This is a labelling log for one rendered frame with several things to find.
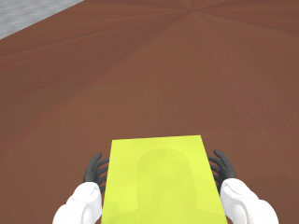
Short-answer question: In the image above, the left robot hand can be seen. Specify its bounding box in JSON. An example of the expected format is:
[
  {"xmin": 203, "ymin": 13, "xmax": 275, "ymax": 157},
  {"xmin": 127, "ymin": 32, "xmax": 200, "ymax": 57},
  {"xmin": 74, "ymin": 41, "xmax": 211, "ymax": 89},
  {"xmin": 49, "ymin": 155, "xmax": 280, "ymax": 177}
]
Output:
[{"xmin": 82, "ymin": 152, "xmax": 110, "ymax": 193}]

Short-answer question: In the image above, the carton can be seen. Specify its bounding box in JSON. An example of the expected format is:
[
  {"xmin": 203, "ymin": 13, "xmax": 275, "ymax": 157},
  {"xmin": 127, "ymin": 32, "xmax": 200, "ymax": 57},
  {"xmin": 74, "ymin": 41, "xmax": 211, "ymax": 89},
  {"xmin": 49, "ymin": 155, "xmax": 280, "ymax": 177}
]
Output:
[{"xmin": 101, "ymin": 135, "xmax": 228, "ymax": 224}]

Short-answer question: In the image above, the robot right forearm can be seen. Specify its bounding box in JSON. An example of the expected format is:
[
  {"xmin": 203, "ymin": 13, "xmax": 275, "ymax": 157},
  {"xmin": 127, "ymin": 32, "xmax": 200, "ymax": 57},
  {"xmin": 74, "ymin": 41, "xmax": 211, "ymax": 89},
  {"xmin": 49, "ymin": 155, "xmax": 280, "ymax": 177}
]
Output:
[{"xmin": 220, "ymin": 178, "xmax": 279, "ymax": 224}]

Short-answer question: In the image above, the robot left forearm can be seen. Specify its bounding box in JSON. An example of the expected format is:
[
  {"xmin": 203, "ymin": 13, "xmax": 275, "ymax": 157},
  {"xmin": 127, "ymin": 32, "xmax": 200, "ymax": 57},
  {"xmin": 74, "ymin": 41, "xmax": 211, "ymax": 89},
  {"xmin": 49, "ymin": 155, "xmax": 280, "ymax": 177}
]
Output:
[{"xmin": 52, "ymin": 182, "xmax": 103, "ymax": 224}]

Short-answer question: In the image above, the right robot hand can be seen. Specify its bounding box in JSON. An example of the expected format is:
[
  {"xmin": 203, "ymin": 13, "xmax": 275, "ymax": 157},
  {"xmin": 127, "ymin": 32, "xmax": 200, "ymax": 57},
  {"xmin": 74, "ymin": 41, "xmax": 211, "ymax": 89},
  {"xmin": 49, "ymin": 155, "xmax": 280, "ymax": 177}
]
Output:
[{"xmin": 206, "ymin": 149, "xmax": 236, "ymax": 195}]

